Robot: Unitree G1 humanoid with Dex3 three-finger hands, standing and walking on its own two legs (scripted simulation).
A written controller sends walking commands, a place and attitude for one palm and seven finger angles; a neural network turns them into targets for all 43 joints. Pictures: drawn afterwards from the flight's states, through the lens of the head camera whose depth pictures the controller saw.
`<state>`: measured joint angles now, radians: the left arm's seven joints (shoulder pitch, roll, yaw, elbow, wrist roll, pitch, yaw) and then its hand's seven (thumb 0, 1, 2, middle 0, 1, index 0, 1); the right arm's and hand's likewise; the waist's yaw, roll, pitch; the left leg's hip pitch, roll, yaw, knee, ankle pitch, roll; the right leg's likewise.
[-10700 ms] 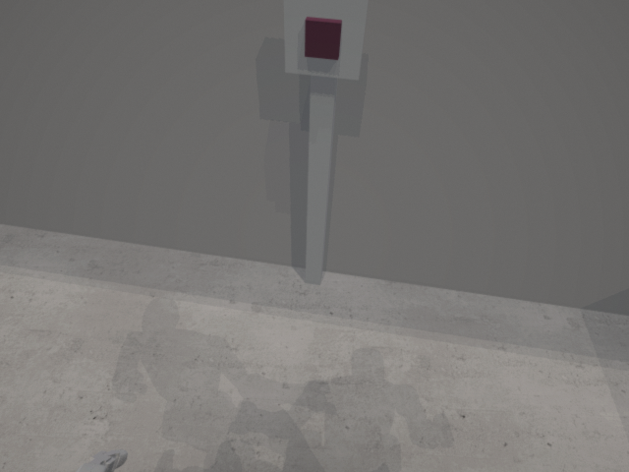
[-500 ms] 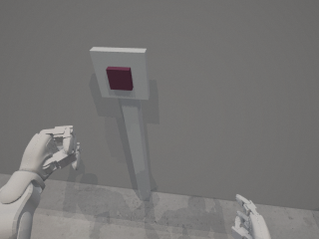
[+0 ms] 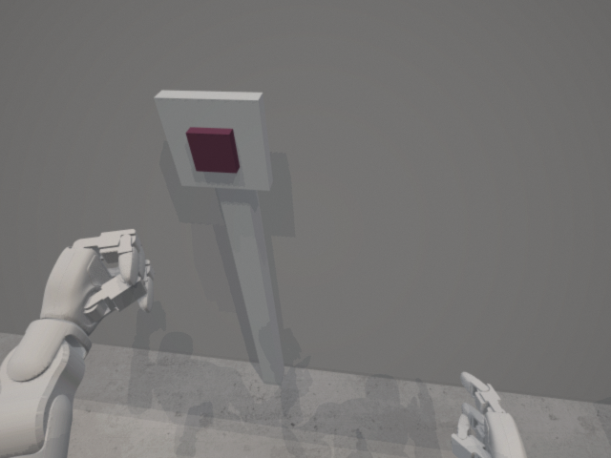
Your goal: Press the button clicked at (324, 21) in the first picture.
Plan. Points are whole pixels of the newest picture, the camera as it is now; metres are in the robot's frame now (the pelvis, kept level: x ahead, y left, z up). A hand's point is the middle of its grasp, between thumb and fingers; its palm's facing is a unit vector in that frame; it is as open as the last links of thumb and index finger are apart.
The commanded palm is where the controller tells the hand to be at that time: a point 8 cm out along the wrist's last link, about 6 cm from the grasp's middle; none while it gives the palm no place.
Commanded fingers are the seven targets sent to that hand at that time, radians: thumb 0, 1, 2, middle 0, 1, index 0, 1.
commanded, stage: aim a knuckle at the button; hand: left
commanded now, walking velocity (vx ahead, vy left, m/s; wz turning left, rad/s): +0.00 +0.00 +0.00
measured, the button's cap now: (214, 149) +0.53 +0.21 +0.17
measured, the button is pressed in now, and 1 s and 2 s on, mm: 0 0 0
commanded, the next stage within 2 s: none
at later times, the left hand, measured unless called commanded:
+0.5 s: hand (181, 239) +0.34 +0.20 +0.15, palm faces -0.01 -1.00 -0.04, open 3.1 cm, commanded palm +0.32 +0.25 +0.15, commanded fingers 0.00 0.90 0.90 -1.30 -1.50 -1.30 -1.50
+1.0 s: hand (219, 200) +0.43 +0.18 +0.14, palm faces +0.00 -1.00 -0.02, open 3.1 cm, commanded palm +0.42 +0.23 +0.14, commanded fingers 0.00 0.90 0.90 -1.30 -1.50 -1.30 -1.50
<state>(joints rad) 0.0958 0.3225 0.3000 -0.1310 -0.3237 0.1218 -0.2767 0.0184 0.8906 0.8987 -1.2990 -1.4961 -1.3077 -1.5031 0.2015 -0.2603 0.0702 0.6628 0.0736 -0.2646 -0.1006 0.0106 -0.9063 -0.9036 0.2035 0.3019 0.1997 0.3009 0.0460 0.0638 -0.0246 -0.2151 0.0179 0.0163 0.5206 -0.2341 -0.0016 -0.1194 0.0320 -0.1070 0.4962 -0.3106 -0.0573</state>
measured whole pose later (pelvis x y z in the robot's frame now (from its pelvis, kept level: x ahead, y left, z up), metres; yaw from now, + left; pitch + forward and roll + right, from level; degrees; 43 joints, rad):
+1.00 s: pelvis +0.01 +0.02 +0.00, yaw -2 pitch +2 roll +0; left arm -0.60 0.31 0.22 0.66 -0.18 -0.01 -0.13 0.02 0.90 0.90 -1.30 -1.50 -1.30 -1.50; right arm 0.28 -0.26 0.05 0.70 0.06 -0.08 -0.07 0.01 -0.91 -0.90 0.20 0.30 0.20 0.30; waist -0.05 0.03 -0.01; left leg -0.32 0.00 0.06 0.53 -0.24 0.03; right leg -0.24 0.01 -0.07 0.53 -0.31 -0.03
